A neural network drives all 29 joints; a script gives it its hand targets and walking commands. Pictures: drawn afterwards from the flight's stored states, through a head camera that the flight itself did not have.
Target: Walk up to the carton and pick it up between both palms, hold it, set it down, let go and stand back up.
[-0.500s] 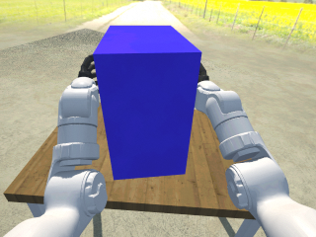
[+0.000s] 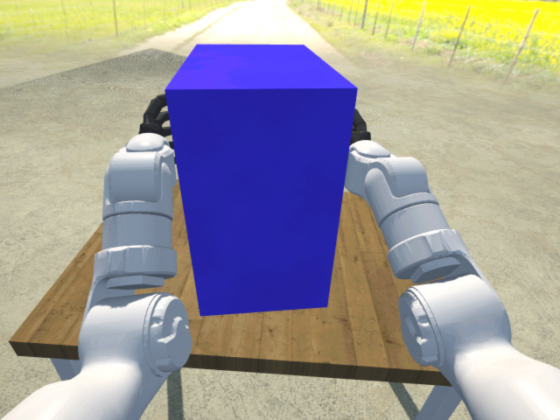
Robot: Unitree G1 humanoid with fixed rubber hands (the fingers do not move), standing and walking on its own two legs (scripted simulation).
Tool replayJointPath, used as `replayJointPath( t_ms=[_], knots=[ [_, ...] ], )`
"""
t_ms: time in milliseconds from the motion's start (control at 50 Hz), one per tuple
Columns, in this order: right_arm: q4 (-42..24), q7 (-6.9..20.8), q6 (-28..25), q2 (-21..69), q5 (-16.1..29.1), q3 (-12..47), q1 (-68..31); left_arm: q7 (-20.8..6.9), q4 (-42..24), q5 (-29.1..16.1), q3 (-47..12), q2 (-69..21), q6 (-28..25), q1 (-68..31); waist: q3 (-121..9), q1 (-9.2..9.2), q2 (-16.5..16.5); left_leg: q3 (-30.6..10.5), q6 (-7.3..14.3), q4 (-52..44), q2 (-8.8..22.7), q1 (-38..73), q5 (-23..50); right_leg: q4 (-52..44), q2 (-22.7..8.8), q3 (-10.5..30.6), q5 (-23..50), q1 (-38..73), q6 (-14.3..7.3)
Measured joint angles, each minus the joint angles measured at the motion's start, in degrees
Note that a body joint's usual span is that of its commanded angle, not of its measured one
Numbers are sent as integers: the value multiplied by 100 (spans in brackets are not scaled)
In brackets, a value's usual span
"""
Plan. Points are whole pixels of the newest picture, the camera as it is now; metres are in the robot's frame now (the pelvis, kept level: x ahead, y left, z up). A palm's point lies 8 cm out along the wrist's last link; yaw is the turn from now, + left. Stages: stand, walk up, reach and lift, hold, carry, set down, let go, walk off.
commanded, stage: hold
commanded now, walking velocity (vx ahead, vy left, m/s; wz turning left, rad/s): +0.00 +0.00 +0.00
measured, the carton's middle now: (257, 166) +0.41 +0.01 +0.24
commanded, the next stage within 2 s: none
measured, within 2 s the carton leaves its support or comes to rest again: neither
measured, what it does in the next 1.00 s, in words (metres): stands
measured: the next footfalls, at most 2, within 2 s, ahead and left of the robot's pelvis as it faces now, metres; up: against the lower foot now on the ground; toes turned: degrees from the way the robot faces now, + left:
none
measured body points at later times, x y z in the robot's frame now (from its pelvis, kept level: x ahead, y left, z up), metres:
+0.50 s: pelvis +0.00 +0.00 +0.00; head -0.09 +0.03 +0.44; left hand +0.39 +0.15 +0.28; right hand +0.38 -0.13 +0.28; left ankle +0.01 +0.13 -0.75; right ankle +0.01 -0.11 -0.75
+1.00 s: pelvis +0.00 +0.00 +0.00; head -0.09 +0.03 +0.44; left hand +0.38 +0.15 +0.29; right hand +0.38 -0.12 +0.28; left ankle +0.01 +0.13 -0.75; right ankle +0.01 -0.11 -0.75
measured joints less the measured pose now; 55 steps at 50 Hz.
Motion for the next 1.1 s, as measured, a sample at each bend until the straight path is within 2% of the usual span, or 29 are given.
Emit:
replayJointPath(
  t_ms=[160,300,400,440,520,560,680,840,940,1020,1100],
  knots=[
    [-221,-45,7,-45,116,137,135,20,-285,-75,-180,9,45,212,-35,-3,16,-28,1,53,11,8,-40,-69,20,-11,18,71,6],
    [222,50,24,16,-47,-89,-76,5,190,9,-63,40,8,-14,-14,6,-44,-5,9,37,-11,-65,-4,31,0,20,-4,-60,3],
    [-299,3,-51,-119,89,139,141,187,-245,-264,-467,108,-40,188,-164,-8,-27,-40,-15,60,18,-220,-7,-66,35,1,49,-152,-6],
    [-318,-14,-51,-108,132,117,144,162,-326,-205,-384,56,-18,204,-119,-28,-14,-44,-15,67,26,-136,-31,-92,45,2,46,-54,-7],
    [107,31,62,2,37,-63,-10,-8,-26,99,11,-62,65,64,-1,-56,-20,-24,4,9,3,54,-26,-55,21,24,3,90,-1],
    [150,42,80,5,29,-66,-10,-10,20,84,-54,-28,93,74,-26,-55,-5,-18,3,24,-5,6,-28,-2,14,30,-20,22,1],
    [-274,-31,26,-140,132,285,161,108,-253,-152,-263,9,-15,220,-135,37,68,2,0,58,19,-101,-51,-28,42,65,2,-67,3],
    [55,-22,58,30,54,21,37,-33,-67,49,-33,0,81,101,-30,-26,13,-60,2,11,-18,91,-39,-22,12,13,-42,125,0],
    [-43,-35,104,-32,37,131,52,-28,11,-35,-123,56,22,75,-64,23,-23,-47,-3,30,-5,-33,-22,-16,28,34,-10,0,-4],
    [-256,-63,22,-70,152,199,142,70,-329,-151,-332,86,54,226,-121,-8,-32,-71,-18,69,12,-112,-31,-60,50,21,21,-35,-11],
    [-52,-23,61,-17,71,-17,35,22,-107,2,-127,1,26,85,-20,-19,-47,-74,-10,58,4,11,-34,-58,44,23,10,82,-9]
  ],
)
